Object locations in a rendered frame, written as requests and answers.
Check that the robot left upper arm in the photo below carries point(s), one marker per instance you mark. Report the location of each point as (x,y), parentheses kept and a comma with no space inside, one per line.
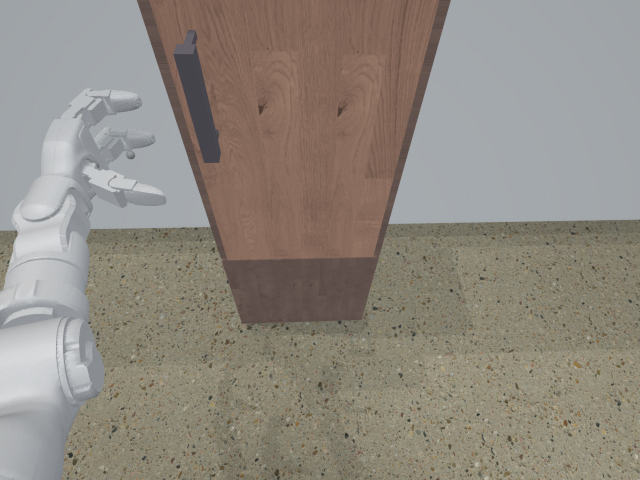
(48,369)

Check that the left robot forearm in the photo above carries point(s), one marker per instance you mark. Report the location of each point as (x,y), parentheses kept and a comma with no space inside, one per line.
(48,271)

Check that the handle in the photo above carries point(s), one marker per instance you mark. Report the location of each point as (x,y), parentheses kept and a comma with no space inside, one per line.
(191,76)

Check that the left robot hand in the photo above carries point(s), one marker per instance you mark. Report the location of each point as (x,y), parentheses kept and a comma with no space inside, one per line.
(69,148)

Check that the cupboard door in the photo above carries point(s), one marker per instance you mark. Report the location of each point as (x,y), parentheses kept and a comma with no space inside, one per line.
(311,99)

